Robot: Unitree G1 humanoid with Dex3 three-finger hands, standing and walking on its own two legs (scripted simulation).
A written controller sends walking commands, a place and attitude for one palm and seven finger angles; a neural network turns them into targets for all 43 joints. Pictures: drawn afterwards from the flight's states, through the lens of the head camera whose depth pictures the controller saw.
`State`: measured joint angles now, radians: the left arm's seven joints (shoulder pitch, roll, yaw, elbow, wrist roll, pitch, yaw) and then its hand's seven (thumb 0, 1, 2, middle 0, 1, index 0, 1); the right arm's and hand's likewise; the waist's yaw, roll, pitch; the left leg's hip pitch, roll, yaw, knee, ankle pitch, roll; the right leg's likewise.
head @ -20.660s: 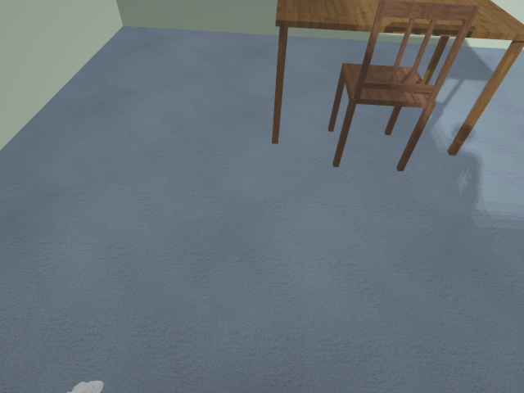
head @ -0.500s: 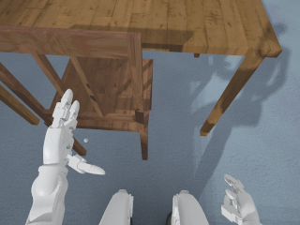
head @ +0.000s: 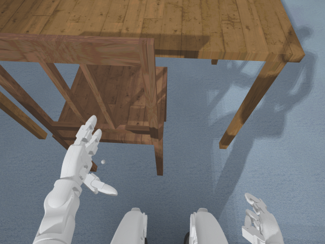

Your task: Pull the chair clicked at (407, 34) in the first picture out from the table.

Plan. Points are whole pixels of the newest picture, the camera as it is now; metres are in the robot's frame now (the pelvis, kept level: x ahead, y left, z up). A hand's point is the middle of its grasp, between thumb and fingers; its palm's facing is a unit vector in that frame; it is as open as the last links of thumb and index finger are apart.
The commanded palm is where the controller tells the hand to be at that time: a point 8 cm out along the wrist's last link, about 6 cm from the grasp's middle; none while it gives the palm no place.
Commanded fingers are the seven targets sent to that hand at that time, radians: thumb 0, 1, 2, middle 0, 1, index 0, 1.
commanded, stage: aim the fingers beside a spindle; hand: left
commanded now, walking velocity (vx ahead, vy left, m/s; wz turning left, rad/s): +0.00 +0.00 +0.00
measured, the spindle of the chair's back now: (71, 99) +0.47 +0.28 +0.02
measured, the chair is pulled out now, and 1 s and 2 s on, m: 0.00 0.00 0.00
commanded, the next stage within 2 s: push the fingers through the gap in 1.16 s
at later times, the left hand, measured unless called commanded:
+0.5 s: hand (100, 149) +0.31 +0.15 +0.06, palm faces -0.02 -1.00 -0.06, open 17.0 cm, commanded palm +0.30 +0.22 +0.04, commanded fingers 0.00 -0.50 0.30 -0.06 -0.08 -0.06 -0.08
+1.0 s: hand (98, 151) +0.33 +0.17 +0.01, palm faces -0.04 -1.00 -0.01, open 17.0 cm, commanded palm +0.29 +0.21 +0.02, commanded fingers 0.00 -0.50 0.30 -0.06 -0.08 -0.06 -0.08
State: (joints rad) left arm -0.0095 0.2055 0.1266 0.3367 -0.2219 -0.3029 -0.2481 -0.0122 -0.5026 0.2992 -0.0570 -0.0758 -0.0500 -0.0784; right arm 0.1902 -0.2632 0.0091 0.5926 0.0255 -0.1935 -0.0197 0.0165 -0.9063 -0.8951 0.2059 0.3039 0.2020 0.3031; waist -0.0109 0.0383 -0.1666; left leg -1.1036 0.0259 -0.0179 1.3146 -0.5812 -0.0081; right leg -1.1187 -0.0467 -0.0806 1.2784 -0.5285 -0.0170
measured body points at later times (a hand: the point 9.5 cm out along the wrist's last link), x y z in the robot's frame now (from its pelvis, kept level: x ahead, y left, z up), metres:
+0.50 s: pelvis +0.00 +0.00 +0.00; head +0.12 +0.01 +0.43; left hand +0.31 +0.21 +0.06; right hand +0.17 -0.25 -0.10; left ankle +0.02 +0.12 -0.62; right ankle +0.04 -0.12 -0.62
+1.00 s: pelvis +0.00 +0.00 +0.00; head +0.11 +0.00 +0.44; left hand +0.32 +0.23 +0.02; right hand +0.18 -0.24 -0.10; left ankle +0.02 +0.12 -0.62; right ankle +0.04 -0.12 -0.62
